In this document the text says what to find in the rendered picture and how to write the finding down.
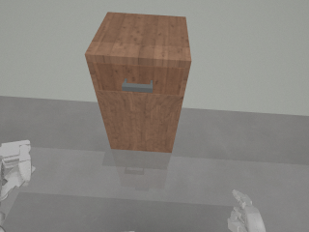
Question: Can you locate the handle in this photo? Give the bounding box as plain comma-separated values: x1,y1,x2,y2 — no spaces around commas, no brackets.
122,78,154,93

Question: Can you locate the cabinet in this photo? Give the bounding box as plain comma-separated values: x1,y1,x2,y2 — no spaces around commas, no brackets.
84,12,192,153

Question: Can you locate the drawer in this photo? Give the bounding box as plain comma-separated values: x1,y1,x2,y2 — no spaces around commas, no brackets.
93,62,184,96

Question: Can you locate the robot right hand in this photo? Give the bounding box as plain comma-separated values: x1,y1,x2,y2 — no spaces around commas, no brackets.
227,189,266,232

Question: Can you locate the robot left hand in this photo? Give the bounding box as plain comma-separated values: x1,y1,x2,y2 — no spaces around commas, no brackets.
0,140,36,206

